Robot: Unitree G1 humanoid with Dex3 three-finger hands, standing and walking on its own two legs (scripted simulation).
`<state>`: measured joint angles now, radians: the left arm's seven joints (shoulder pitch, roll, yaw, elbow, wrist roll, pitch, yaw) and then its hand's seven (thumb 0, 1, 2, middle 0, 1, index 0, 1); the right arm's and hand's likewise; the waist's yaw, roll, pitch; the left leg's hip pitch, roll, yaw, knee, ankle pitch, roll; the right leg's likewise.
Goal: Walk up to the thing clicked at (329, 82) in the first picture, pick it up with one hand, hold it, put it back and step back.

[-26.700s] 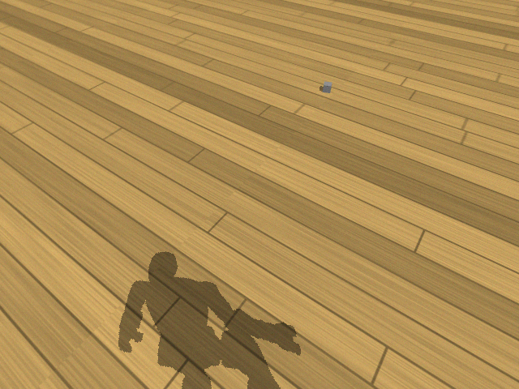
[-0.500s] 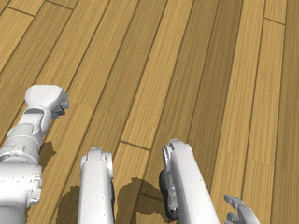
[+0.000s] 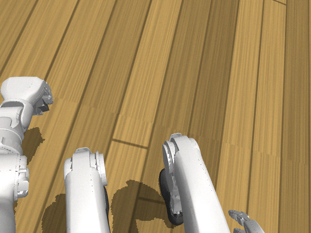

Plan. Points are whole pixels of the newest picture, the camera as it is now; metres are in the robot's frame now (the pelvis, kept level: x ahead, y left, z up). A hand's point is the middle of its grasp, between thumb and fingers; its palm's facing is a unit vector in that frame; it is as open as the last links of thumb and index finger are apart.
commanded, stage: crouch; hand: left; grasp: from above
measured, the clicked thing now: (33, 101) +0.48 +0.29 -0.20
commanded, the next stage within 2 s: lower in 0.34 s
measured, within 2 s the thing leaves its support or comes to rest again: rests again in 1.48 s
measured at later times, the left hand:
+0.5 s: hand (35, 106) +0.46 +0.28 -0.20, palm faces -0.47 -0.01 -0.88, open 5.2 cm
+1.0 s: hand (43, 109) +0.47 +0.28 -0.25, palm faces -0.47 -0.02 -0.88, open 5.2 cm
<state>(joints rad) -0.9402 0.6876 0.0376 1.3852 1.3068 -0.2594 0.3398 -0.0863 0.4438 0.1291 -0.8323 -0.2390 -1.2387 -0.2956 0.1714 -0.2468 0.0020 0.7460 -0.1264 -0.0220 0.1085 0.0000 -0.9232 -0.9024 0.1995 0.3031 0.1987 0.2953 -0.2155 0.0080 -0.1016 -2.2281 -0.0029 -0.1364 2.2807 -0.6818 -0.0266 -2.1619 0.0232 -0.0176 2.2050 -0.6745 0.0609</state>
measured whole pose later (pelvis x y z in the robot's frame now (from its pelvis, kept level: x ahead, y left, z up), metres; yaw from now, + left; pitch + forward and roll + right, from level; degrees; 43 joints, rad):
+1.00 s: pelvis +0.01 +0.00 -0.06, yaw -3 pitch +33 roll -10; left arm -0.99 0.83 0.10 1.56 1.38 -0.30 0.48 -0.09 0.42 0.15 -0.86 -0.22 -1.27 -0.27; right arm 0.14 -0.27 0.11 0.74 -0.20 -0.06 0.14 0.00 -0.92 -0.90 0.20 0.30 0.20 0.30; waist -0.29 -0.05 0.00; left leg -2.37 -0.01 -0.20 2.49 -0.71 -0.04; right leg -2.29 0.05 -0.05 2.37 -0.69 0.07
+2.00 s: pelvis +0.01 +0.01 -0.07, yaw -7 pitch +29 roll -13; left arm -1.03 0.96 0.09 1.71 1.37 -0.31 0.58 -0.10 0.44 0.12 -0.85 -0.19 -1.26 -0.24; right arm 0.08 -0.31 0.23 0.70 -0.27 -0.14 0.20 0.00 -0.92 -0.90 0.20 0.30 0.20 0.30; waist -0.34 -0.10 0.10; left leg -2.36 -0.01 -0.26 2.56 -0.74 -0.03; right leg -2.26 0.07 -0.10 2.40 -0.68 0.08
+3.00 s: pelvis +0.00 +0.01 -0.07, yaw -8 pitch +28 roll -14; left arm -1.01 0.99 0.11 1.71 1.36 -0.30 0.59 0.00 -0.09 0.65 -0.43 -0.66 -0.44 -0.66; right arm 0.07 -0.32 0.25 0.69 -0.28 -0.17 0.23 0.00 -0.91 -0.90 0.20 0.30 0.20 0.30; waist -0.35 -0.12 0.12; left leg -2.36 -0.01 -0.27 2.58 -0.74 -0.03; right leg -2.25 0.07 -0.11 2.40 -0.67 0.08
